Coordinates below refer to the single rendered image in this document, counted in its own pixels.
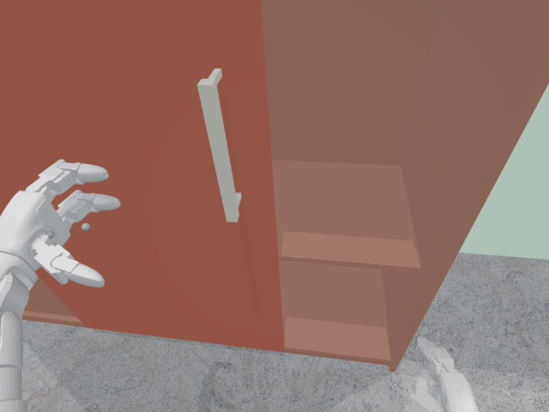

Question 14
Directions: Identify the robot left hand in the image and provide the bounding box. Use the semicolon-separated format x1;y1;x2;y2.
0;160;121;288

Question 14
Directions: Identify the handle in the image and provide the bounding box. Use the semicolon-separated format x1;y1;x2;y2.
197;69;242;222

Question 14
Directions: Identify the left robot forearm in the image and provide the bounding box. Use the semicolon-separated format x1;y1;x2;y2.
0;251;38;412

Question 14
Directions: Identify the robot right hand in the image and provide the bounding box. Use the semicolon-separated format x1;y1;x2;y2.
410;336;479;412

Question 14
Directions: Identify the wardrobe door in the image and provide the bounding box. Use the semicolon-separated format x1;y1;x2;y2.
0;0;285;352
24;277;76;317

